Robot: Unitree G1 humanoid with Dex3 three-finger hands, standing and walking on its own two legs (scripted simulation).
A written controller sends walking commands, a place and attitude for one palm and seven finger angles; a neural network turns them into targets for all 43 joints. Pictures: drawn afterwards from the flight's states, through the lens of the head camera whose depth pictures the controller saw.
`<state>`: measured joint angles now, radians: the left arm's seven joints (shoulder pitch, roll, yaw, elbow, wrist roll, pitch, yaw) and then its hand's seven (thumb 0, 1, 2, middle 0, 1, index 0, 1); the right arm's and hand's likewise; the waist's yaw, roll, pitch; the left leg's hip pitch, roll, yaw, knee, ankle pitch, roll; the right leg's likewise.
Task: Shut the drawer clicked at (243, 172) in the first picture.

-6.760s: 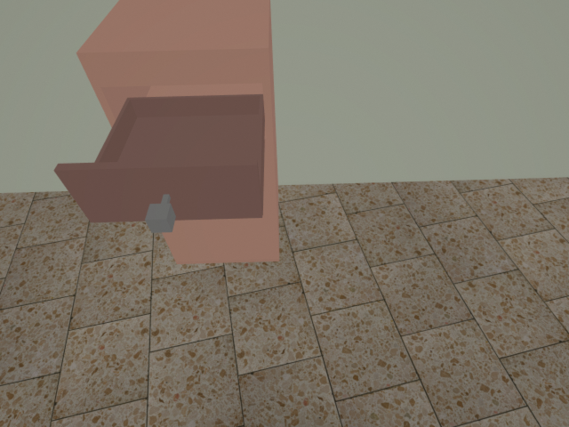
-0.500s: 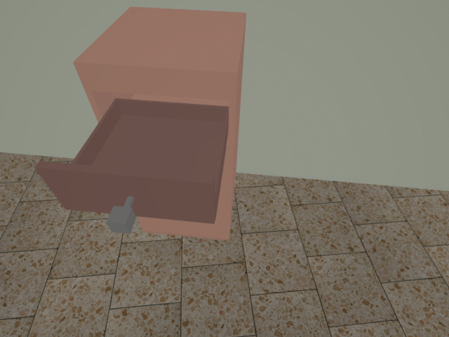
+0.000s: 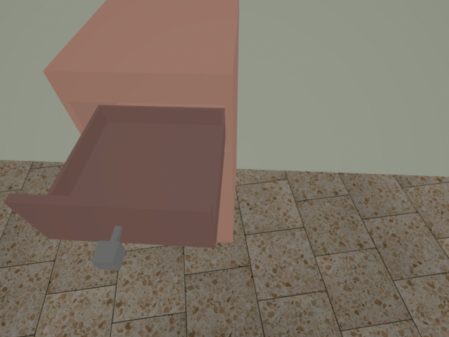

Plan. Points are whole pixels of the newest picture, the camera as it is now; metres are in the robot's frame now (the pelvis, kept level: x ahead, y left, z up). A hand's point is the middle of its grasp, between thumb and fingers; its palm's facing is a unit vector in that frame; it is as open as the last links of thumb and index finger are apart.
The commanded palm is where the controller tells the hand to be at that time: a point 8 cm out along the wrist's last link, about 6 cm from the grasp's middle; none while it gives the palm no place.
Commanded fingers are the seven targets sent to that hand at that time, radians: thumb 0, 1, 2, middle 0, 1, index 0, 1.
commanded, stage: come to a stop and stand still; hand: left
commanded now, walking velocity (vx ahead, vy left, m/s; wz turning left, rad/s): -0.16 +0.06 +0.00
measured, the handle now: (112, 245) +0.29 +0.24 -0.03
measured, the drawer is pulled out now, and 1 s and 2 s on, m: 0.30 0.30 0.30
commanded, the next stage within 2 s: look again from close up in 1.00 s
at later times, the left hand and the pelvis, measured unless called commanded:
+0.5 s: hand out of the picture -0.03 +0.18 -0.17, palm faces +0.02 -0.97 -0.24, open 7.4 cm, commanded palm none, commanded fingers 0.00 0.90 0.90 -0.20 -0.30 -0.20 -0.30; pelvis -0.05 +0.00 +0.00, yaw -1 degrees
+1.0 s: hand out of the picture -0.07 +0.15 -0.16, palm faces +0.01 -0.98 -0.19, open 7.3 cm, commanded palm none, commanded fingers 0.00 0.90 0.90 -0.20 -0.30 -0.20 -0.30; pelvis -0.06 -0.02 +0.01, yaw +0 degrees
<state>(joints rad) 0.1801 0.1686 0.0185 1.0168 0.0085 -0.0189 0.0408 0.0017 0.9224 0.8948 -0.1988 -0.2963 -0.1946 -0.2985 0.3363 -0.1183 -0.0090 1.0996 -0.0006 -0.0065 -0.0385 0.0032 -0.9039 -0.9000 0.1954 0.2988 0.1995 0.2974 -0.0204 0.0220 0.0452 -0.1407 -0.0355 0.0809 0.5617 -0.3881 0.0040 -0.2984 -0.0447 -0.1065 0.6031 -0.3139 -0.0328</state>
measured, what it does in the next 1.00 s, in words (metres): shifts its weight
